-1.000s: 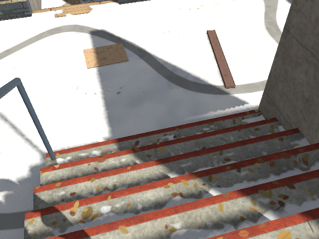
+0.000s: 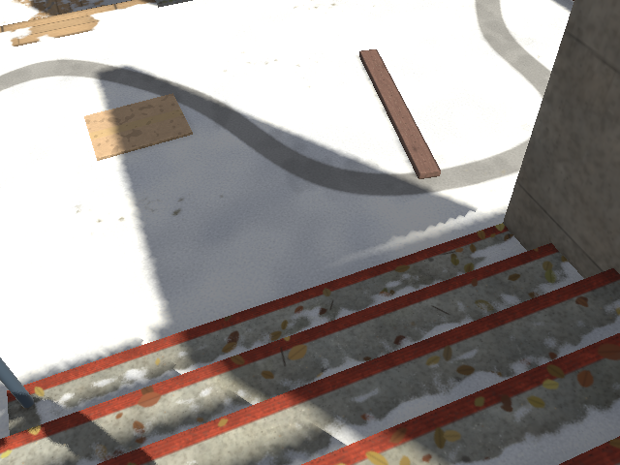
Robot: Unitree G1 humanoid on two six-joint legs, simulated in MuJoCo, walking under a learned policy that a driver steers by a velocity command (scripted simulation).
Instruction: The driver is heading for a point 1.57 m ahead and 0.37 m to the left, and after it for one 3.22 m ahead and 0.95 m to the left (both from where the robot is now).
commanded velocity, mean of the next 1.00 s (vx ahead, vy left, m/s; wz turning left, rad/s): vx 0.05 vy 0.00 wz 0.29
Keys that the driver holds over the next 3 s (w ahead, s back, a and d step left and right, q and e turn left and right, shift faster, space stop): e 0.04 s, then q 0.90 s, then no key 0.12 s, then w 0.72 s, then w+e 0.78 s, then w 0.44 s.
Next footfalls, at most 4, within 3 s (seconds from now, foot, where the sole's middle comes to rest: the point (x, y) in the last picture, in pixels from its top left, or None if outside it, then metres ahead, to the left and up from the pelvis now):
0.14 right None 0.24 -0.15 -0.87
0.58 left None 0.20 0.12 -0.88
1.24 right None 0.24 -0.08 -0.88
1.72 left None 0.43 0.26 -1.03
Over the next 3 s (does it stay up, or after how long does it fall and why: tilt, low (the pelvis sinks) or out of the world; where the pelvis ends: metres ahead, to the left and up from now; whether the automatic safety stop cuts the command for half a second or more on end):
stays up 1.05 0.30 -0.62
